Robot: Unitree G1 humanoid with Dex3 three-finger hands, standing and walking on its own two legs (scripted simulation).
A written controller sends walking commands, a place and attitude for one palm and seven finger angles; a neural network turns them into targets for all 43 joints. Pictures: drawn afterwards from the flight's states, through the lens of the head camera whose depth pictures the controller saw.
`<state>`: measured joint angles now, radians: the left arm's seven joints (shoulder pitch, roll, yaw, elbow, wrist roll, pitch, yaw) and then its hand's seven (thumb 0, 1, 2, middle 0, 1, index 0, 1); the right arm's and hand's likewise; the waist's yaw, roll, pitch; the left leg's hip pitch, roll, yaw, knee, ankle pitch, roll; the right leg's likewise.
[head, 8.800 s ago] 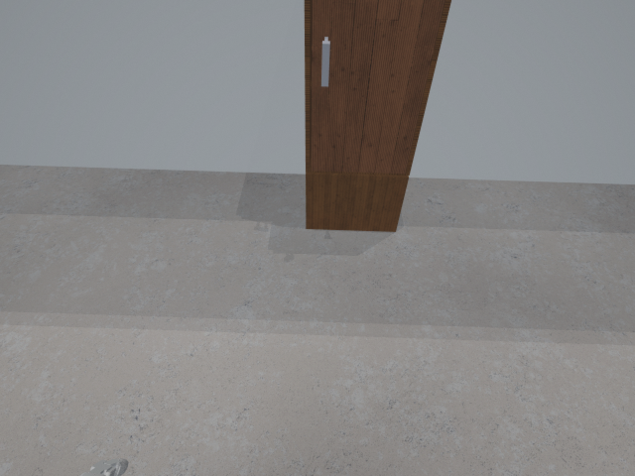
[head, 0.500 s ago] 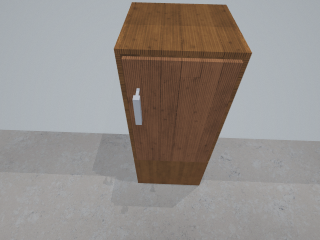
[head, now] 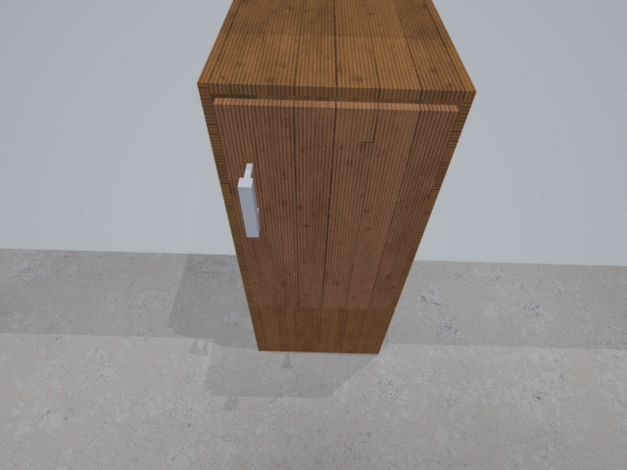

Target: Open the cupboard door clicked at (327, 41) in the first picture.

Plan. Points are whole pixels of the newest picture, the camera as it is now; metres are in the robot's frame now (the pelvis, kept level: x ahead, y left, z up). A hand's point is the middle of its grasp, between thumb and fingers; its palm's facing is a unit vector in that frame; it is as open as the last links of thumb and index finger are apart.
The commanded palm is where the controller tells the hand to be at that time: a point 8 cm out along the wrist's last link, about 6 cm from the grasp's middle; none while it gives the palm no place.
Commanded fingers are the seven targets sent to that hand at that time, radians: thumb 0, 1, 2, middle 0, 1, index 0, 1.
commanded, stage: shuffle to correct the standing spot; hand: left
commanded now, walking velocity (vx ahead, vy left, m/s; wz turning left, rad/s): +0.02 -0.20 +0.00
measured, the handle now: (251, 200) +0.53 +0.14 +0.00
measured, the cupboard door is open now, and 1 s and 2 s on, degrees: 0 0 0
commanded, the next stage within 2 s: come to a stop and stand still in 0.02 s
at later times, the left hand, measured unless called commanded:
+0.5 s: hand out of the picture +0.07 +0.10 -0.19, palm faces +0.06 -0.97 -0.22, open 7.4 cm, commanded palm none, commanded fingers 0.00 0.90 0.90 -0.20 -0.30 -0.20 -0.30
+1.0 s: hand out of the picture +0.09 +0.09 -0.17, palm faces +0.00 -0.98 -0.22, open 7.4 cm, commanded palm none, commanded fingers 0.00 0.90 0.90 -0.20 -0.30 -0.20 -0.30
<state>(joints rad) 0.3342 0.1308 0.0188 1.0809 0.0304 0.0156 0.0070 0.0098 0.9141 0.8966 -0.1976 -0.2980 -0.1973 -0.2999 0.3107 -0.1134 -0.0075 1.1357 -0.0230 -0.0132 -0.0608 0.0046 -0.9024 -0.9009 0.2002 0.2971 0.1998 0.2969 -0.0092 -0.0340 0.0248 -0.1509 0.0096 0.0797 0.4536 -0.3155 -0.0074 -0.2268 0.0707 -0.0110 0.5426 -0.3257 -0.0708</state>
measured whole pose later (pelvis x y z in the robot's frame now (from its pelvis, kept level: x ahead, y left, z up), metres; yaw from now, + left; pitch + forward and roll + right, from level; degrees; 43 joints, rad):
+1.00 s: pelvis +0.02 -0.09 +0.00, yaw +0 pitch -1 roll +1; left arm 0.18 0.17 0.01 0.98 0.02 0.01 0.03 0.01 0.91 0.90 -0.20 -0.30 -0.20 -0.30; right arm 0.22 -0.16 -0.03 1.00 -0.01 0.01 -0.04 0.01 -0.91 -0.90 0.20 0.30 0.20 0.30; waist -0.01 0.01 0.08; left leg -0.21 -0.05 0.04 0.52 -0.30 0.04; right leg -0.23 -0.01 -0.04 0.54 -0.29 -0.01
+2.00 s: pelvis -0.05 -0.08 -0.03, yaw +1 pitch +5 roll +0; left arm 0.31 0.18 0.12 0.20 -0.21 -0.42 -0.06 0.01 0.79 0.84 -0.20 -0.38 -0.20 -0.38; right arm 0.24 -0.23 0.00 0.70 0.02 -0.28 -0.04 0.01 -0.90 -0.90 0.20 0.30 0.20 0.30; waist -0.03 0.02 -0.10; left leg -0.56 -0.05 0.03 0.80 -0.32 0.04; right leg -0.57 -0.01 -0.03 0.83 -0.39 -0.02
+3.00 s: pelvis +0.01 -0.09 -0.06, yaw +1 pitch +14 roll -3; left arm 0.23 0.35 0.37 0.14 -0.38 -0.37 -0.40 0.00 -0.36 0.35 -0.29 -1.11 -0.29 -1.12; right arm 0.25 -0.26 0.01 0.52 0.04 -0.19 -0.06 0.01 -0.90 -0.90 0.20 0.30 0.20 0.30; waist -0.01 0.02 -0.15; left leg -0.78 -0.01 -0.02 1.05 -0.51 0.04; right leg -0.74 0.03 -0.09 0.98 -0.48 -0.03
